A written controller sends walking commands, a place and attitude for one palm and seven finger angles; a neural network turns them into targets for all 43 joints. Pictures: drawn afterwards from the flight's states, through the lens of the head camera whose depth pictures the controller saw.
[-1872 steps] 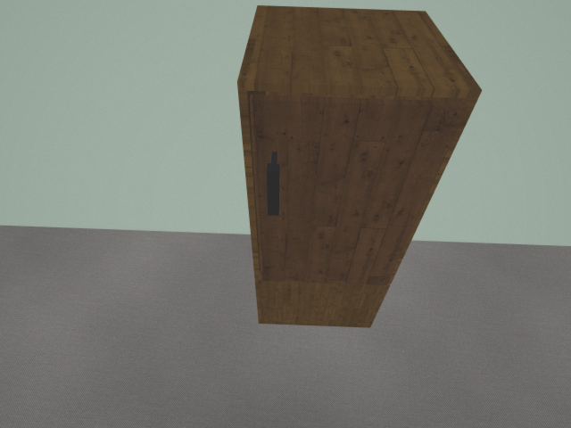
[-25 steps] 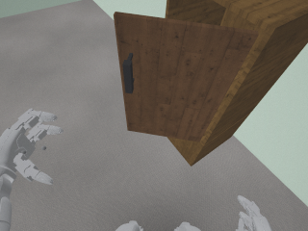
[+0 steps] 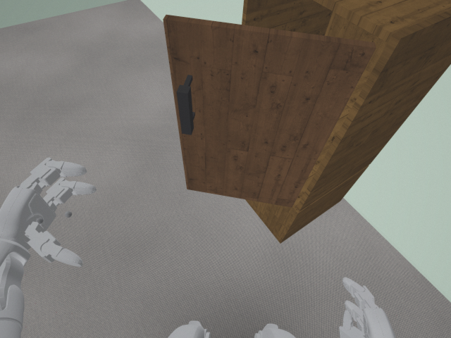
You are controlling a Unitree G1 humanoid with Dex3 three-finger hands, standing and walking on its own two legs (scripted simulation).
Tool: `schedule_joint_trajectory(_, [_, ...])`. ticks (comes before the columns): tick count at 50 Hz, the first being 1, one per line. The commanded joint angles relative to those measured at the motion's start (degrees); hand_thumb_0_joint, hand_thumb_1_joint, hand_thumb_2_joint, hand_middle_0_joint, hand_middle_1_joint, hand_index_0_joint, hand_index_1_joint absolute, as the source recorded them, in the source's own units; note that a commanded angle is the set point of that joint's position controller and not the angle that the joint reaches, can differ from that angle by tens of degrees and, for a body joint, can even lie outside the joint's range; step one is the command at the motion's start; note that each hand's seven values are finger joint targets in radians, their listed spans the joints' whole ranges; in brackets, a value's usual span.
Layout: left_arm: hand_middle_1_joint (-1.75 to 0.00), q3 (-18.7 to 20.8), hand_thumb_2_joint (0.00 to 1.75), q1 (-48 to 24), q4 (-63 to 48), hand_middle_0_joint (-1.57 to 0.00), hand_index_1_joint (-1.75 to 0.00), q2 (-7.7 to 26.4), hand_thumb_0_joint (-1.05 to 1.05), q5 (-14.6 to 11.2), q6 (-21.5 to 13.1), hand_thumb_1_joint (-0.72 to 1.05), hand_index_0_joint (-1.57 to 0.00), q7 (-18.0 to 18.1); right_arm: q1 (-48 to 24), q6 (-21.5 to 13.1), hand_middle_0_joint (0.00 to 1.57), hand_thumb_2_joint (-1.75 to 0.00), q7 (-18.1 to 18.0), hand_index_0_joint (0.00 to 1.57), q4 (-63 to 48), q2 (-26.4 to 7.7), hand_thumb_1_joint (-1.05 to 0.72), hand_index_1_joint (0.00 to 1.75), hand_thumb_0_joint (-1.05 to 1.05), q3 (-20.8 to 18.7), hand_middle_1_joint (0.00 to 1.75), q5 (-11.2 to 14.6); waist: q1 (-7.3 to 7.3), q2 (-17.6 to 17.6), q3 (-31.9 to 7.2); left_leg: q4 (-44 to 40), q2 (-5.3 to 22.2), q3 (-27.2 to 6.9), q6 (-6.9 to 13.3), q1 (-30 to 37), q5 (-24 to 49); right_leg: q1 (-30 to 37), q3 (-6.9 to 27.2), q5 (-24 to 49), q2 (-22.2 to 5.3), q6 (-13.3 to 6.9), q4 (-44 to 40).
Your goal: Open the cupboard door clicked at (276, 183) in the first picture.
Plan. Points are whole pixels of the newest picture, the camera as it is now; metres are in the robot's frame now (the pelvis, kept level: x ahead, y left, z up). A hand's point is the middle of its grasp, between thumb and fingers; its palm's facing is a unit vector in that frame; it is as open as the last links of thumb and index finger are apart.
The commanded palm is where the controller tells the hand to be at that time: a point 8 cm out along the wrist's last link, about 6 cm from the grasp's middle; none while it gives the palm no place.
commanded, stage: move the hooked fingers beside the handle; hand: left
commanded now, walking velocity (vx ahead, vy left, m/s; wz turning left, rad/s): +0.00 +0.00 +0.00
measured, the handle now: (188, 105) +0.57 +0.12 +0.05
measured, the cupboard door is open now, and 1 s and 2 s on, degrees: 46 46 46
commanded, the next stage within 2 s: none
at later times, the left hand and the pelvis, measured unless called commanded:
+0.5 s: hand (105, 169) +0.38 +0.24 +0.06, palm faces -0.12 -0.99 -0.03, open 13.9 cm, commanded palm +0.37 +0.29 +0.06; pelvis +0.01 +0.00 +0.00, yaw -2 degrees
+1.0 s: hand (132, 140) +0.45 +0.21 +0.06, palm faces -0.12 -0.99 -0.01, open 13.9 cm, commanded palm +0.44 +0.26 +0.05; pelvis +0.01 +0.00 -0.01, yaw -2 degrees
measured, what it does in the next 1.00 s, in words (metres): stands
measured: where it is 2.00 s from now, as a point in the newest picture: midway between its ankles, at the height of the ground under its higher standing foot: outside the picture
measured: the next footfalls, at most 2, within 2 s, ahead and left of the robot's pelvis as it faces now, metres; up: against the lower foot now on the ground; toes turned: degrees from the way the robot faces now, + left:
none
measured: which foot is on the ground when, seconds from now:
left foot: down 0.00-1.00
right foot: down 0.00-1.00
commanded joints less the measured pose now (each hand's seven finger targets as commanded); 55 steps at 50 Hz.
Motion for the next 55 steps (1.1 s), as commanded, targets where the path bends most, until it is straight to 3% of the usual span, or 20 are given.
schedule_joint_trajectory(1, [-1.2, 3.08, 0.3, -20.37, -9.13, -0.3, -1.2, 15.12, 0.0, -0.82, -3.57, -0.5, -0.3, -0.02, 0.84, -2.26, 0.2, -0.9, -1.69, 0.2, -5.73, -9.53, -0.9, 0.3, 0.0, -4.26, 0.3, 0.28, -1.99, 4.94, -14.36, -9.34, 2.12, -6.86, -4.63, 9.44, 15.59, 4.39, 4.43, 6.23, 0.64, -0.95, -4.78])
schedule_joint_trajectory(4, [-1.2, 3.26, 0.3, -21.96, -7.49, -0.3, -1.2, 16.21, 0.0, -0.06, -3.3, -0.5, -0.3, 0.34, 1.65, -1.87, 0.2, -0.9, -1.66, 0.2, -5.26, -9.5, -0.9, 0.3, 0.0, -4.18, 0.3, 0.11, -1.63, 5.14, -16.82, -9.18, 2.25, -6.91, -4.85, 10.66, 17.87, 5.0, 4.47, 7.48, 0.62, -1.07, -4.55])
schedule_joint_trajectory(7, [-1.2, 1.98, 0.3, -24.85, -4.25, -0.3, -1.2, 15.19, 0.0, 0.55, -2.6, -0.5, -0.3, 0.87, 1.6, -0.97, 0.2, -0.9, -1.78, 0.2, -5.2, -9.34, -0.9, 0.3, 0.0, -4.07, 0.3, 0.33, -1.97, 4.41, -15.37, -9.27, 2.2, -6.62, -4.65, 8.72, 16.24, 4.27, 4.48, 6.77, 0.37, -0.86, -4.42])
schedule_joint_trajectory(9, [-1.2, 3.26, 0.3, -26.66, -1.8, -0.3, -1.2, 16.78, 0.0, 0.87, -2.31, -0.5, -0.3, 1.53, 2.38, -0.22, 0.2, -0.9, -1.73, 0.2, -5.04, -9.6, -0.9, 0.3, 0.0, -4.04, 0.3, 0.26, -1.89, 2.2, -16.32, -9.02, 2.12, -6.16, -4.29, 7.45, 16.27, 5.73, 4.89, 7.47, 0.55, -0.8, -4.48])
schedule_joint_trajectory(13, [-1.2, 5.5, 0.3, -27.76, 0.14, -0.3, -1.2, 19.69, 0.0, 1.56, -2.84, -0.5, -0.3, 2.45, 3.28, 1.01, 0.2, -0.9, -1.27, 0.2, -5.19, -9.68, -0.9, 0.3, 0.0, -4.12, 0.3, -0.01, -0.99, 2.92, -19.27, -8.1, 1.91, -5.29, -4.13, 6.35, 19.71, 8.97, 5.58, 11.26, 0.43, -0.94, -3.67])
schedule_joint_trajectory(15, [-1.2, 4.69, 0.3, -27.01, 0.11, -0.3, -1.2, 18.4, 0.0, 1.8, -3.24, -0.5, -0.3, 2.42, 3.88, 1.69, 0.2, -0.9, -0.88, 0.2, -5.52, -9.33, -0.9, 0.3, 0.0, -4.29, 0.3, 0.08, -0.93, 4.0, -20.63, -8.13, 2.1, -5.02, -4.29, 7.6, 22.58, 9.04, 5.57, 13.38, 0.48, -0.66, -3.5])
schedule_joint_trajectory(19, [-1.2, 4.0, 0.3, -29.68, 2.01, -0.3, -1.2, 18.06, 0.0, 2.07, -3.63, -0.5, -0.3, 2.62, 5.13, 2.85, 0.2, -0.9, -0.64, 0.2, -4.9, -9.57, -0.9, 0.3, 0.0, -4.55, 0.3, 0.17, -2.05, 3.21, -19.87, -7.97, 2.41, -4.91, -4.14, 7.6, 23.77, 7.96, 5.57, 14.34, 0.73, -0.5, -3.65])
schedule_joint_trajectory(22, [-1.2, 4.2, 0.3, -29.56, 1.97, -0.3, -1.2, 17.88, 0.0, 2.13, -4.04, -0.5, -0.3, 3.17, 5.58, 3.61, 0.2, -0.9, -0.38, 0.2, -4.78, -9.52, -0.9, 0.3, 0.0, -4.81, 0.3, 0.08, -1.85, 3.97, -20.96, -8.1, 2.45, -5.03, -4.31, 8.43, 25.11, 8.03, 5.45, 14.95, 0.65, -0.42, -3.57])
schedule_joint_trajectory(25, [-1.2, 2.62, 0.3, -34.97, 4.13, -0.3, -1.2, 16.95, 0.0, 2.74, -4.28, -0.5, -0.3, 3.58, 6.5, 4.51, 0.2, -0.9, -0.44, 0.2, -3.65, -9.72, -0.9, 0.3, 0.0, -4.87, 0.3, 0.03, -3.36, 2.41, -20.22, -7.76, 2.55, -5.09, -4.11, 7.57, 23.92, 6.88, 5.54, 14.66, 0.76, -0.24, -3.61])
schedule_joint_trajectory(29, [-1.2, 2.97, 0.3, -39.07, 6.04, -0.3, -1.2, 18.45, 0.0, 4.04, -5.31, -0.5, -0.3, 4.41, 7.62, 5.56, 0.2, -0.9, -0.45, 0.2, -2.74, -9.88, -0.9, 0.3, 0.0, -4.96, 0.3, -0.07, -3.47, 4.31, -21.47, -7.64, 2.87, -5.71, -4.54, 9.9, 25.27, 5.18, 5.41, 14.01, 0.94, -0.49, -3.26])
schedule_joint_trajectory(30, [-1.2, 1.72, 0.3, -40.18, 6.23, -0.3, -1.2, 17.22, 0.0, 4.29, -5.46, -0.5, -0.3, 4.55, 7.66, 5.83, 0.2, -0.9, -0.42, 0.2, -2.72, -9.72, -0.9, 0.3, 0.0, -5.0, 0.3, -0.07, -3.9, 5.62, -21.63, -7.4, 2.82, -5.7, -4.63, 10.69, 25.63, 3.96, 5.37, 13.81, 0.84, -0.41, -3.18])
schedule_joint_trajectory(31, [-1.2, 1.22, 0.3, -41.98, 7.66, -0.3, -1.2, 16.83, 0.0, 4.52, -5.5, -0.5, -0.3, 4.76, 7.85, 6.1, 0.2, -0.9, -0.4, 0.2, -2.33, -9.74, -0.9, 0.3, 0.0, -4.9, 0.3, -0.17, -4.33, 4.53, -21.17, -7.35, 2.87, -5.8, -4.54, 10.37, 24.6, 3.42, 5.31, 13.32, 0.84, -0.33, -3.32])
schedule_joint_trajectory(36, [-1.2, 1.37, 0.3, -45.64, 11.37, -0.3, -1.2, 17.76, 0.0, 5.95, -6.38, -0.5, -0.3, 5.95, 9.1, 7.59, 0.2, -0.9, -0.22, 0.2, -1.56, -9.97, -0.9, 0.3, 0.0, -4.94, 0.3, -0.41, -4.03, 6.16, -23.58, -6.84, 3.15, -6.63, -5.33, 12.86, 28.09, 2.02, 4.93, 13.61, 0.91, -0.56, -2.55])
schedule_joint_trajectory(39, [-1.2, 0.82, 0.3, -47.56, 14.2, -0.3, -1.2, 17.45, 0.0, 6.62, -6.3, -0.5, -0.3, 6.69, 9.87, 8.68, 0.2, -0.9, 0.05, 0.2, -1.21, -9.98, -0.9, 0.3, 0.0, -4.84, 0.3, -0.44, -4.61, 4.19, -22.76, -6.47, 3.49, -6.78, -5.33, 12.43, 30.57, 1.38, 4.73, 14.86, 1.17, -0.35, -2.39])
schedule_joint_trajectory(42, [-1.2, -0.57, 0.3, -50.58, 15.76, -0.3, -1.2, 16.02, 0.0, 7.25, -6.36, -0.5, -0.3, 7.57, 10.09, 9.79, 0.2, -0.9, 0.41, 0.2, -1.06, -9.89, -0.9, 0.3, 0.0, -4.9, 0.3, -0.55, -5.23, 5.13, -22.26, -6.28, 3.45, -6.83, -5.32, 12.14, 28.97, -0.07, 4.64, 13.99, 1.03, -0.32, -2.28])
schedule_joint_trajectory(45, [-1.2, 1.83, 0.3, -51.76, 16.52, -0.3, -1.2, 18.89, 0.0, 7.82, -7.32, -0.5, -0.3, 8.3, 10.93, 10.75, 0.2, -0.9, 0.57, 0.2, -1.0, -10.13, -0.9, 0.3, 0.0, -4.96, 0.3, -0.85, -4.53, 5.23, -24.68, -5.83, 3.56, -7.09, -5.69, 12.92, 31.02, 0.66, 4.71, 14.89, 1.26, -0.41, -1.69])
schedule_joint_trajectory(47, [-1.2, -0.34, 0.3, -53.45, 17.58, -0.3, -1.2, 16.41, 0.0, 8.22, -7.75, -0.5, -0.3, 8.71, 10.98, 11.33, 0.2, -0.9, 0.74, 0.2, -0.86, -9.85, -0.9, 0.3, 0.0, -4.89, 0.3, -0.84, -5.38, 5.17, -23.65, -5.78, 3.67, -7.17, -5.55, 13.01, 30.15, -0.78, 4.63, 14.06, 1.28, -0.28, -1.85])
schedule_joint_trajectory(49, [-1.2, -0.44, 0.3, -58.12, 19.49, -0.3, -1.2, 17.36, 0.0, 8.81, -8.23, -0.5, -0.3, 9.06, 11.57, 11.95, 0.2, -0.9, 0.73, 0.2, 0.04, -10.06, -0.9, 0.3, 0.0, -4.68, 0.3, -0.97, -6.47, 5.35, -22.95, -5.35, 3.75, -7.36, -5.42, 12.11, 29.07, -1.98, 4.66, 13.38, 1.49, -0.32, -1.49])
schedule_joint_trajectory(50, [-1.2, 0.61, 0.3, -57.97, 20.51, -0.3, -1.2, 18.3, 0.0, 9.0, -8.41, -0.5, -0.3, 9.36, 11.98, 12.26, 0.2, -0.9, 0.73, 0.2, 0.12, -10.19, -0.9, 0.3, 0.0, -4.85, 0.3, -1.02, -6.21, 5.03, -23.54, -5.29, 3.68, -7.38, -5.37, 12.01, 28.39, -1.72, 4.69, 13.23, 1.49, -0.35, -1.43])
schedule_joint_trajectory(55, [-1.2, -1.29, 0.3, -62.43, 23.05, -0.3, -1.2, 16.97, 0.0, 9.96, -9.11, -0.5, -0.3, 10.1, 13.08, 13.38, 0.2, -0.9, 0.79, 0.2, 1.2, -10.22, -0.9, 0.3, 0.0, -4.69, 0.3, -1.24, -7.55, 6.69, -24.78, -4.67, 4.06, -8.5, -5.86, 13.95, 30.09, -4.78, 4.46, 12.52, 1.65, -0.29, -0.98])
